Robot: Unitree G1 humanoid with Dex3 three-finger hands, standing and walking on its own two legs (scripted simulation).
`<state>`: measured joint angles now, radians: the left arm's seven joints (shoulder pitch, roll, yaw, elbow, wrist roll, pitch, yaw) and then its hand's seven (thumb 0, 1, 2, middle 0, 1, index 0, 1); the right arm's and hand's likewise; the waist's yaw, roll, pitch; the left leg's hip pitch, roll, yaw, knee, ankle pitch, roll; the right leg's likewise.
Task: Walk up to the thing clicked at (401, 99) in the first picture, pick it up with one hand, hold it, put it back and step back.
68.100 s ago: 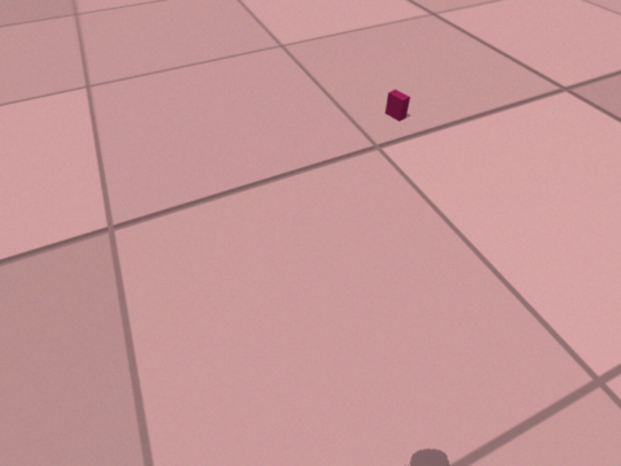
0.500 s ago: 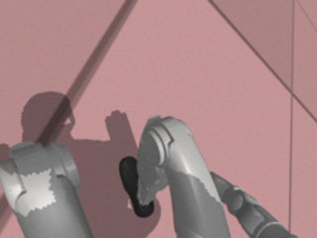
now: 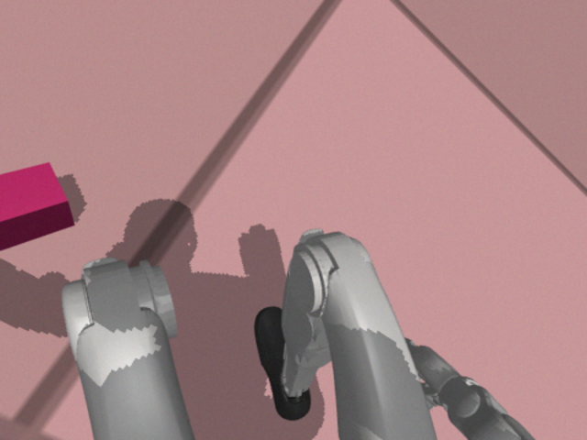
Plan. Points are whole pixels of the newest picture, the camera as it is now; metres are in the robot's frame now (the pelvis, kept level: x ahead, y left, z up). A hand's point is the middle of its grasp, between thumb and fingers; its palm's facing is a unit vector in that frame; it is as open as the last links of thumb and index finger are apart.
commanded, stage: rise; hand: left
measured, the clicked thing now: (19, 210) +0.42 +0.30 -0.24
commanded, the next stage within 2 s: home in 0.06 s
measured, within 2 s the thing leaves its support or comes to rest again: neither
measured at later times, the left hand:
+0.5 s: hand out of the picture +0.32 +0.42 +0.02, palm faces +0.39 -0.77 -0.51, open 17.4 cm
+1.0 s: hand out of the picture +0.25 +0.29 +0.22, palm faces +0.34 -0.85 -0.40, open 17.6 cm
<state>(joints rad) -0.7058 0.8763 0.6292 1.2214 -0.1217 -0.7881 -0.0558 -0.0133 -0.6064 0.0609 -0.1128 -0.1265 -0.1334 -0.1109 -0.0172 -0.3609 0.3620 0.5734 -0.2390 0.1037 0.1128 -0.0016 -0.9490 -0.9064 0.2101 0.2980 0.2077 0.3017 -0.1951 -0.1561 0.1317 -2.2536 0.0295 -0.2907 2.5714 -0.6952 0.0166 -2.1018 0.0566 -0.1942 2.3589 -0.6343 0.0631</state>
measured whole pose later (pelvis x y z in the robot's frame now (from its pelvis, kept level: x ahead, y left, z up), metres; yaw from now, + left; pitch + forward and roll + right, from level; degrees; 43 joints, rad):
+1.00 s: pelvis +0.07 -0.01 +0.32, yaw +13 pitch +23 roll -3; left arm 0.10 0.33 0.16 0.36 0.00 0.15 0.14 -0.01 -0.57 0.03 -0.06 -0.04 -0.06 -0.04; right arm 0.17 -0.25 0.00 0.51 0.05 0.02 -0.12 0.01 -0.90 -0.90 0.21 0.30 0.20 0.30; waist -0.05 0.01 -0.17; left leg -1.23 0.05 -0.06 1.42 -0.59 -0.02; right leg -1.19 0.00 -0.05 1.38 -0.59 0.00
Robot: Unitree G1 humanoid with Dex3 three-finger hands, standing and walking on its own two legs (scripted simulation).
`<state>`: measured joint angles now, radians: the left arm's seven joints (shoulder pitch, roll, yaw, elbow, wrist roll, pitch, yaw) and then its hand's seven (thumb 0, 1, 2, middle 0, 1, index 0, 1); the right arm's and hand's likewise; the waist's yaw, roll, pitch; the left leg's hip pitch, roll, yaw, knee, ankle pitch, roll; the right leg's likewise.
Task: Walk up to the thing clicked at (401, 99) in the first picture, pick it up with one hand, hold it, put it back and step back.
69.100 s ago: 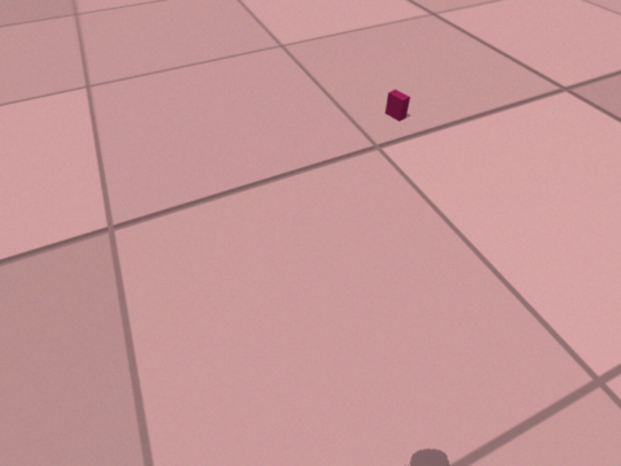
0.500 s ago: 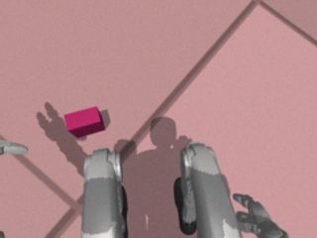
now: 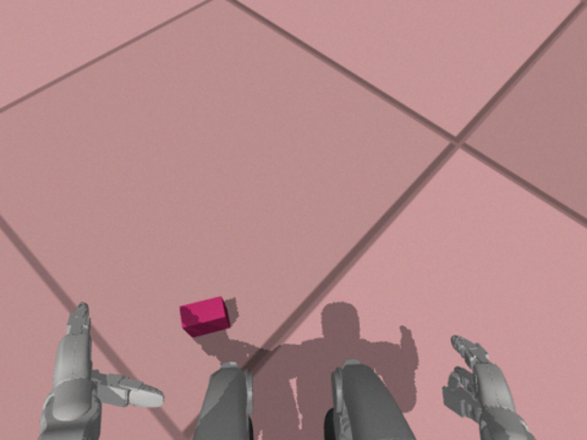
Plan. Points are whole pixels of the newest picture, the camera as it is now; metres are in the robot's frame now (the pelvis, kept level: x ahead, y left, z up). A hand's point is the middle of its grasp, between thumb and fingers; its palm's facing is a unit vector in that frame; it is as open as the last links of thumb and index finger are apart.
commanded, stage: home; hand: left
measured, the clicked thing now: (206, 317) +0.42 +0.22 -0.56
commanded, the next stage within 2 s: none
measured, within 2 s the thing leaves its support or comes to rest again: neither
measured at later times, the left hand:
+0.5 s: hand (117, 393) +0.19 +0.20 +0.04, palm faces +0.12 -0.95 -0.29, open 17.7 cm
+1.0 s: hand (124, 391) +0.20 +0.19 +0.03, palm faces +0.12 -0.95 -0.28, open 17.7 cm
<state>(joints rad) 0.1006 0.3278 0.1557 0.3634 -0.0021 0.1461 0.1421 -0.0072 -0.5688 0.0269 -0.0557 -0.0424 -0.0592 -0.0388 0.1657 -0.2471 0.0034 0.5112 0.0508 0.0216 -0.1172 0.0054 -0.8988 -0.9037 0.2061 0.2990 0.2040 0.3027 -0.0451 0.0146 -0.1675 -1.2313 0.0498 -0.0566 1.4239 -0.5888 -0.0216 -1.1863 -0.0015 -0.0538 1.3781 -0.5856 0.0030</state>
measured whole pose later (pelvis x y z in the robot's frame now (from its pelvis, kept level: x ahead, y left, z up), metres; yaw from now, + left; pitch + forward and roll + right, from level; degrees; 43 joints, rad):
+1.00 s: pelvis +0.04 +0.01 +0.09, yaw +1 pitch +8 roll -2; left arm 0.48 0.20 -0.02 0.00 -0.01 0.26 0.14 -0.01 -0.59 0.00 -0.05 -0.04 -0.05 -0.03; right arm 0.30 -0.21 0.03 0.49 0.01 -0.10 -0.18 0.01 -0.90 -0.90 0.21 0.30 0.20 0.30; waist -0.02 0.04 -0.11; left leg -0.63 0.04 -0.03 0.98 -0.48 -0.01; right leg -0.59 -0.01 -0.04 0.92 -0.47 0.02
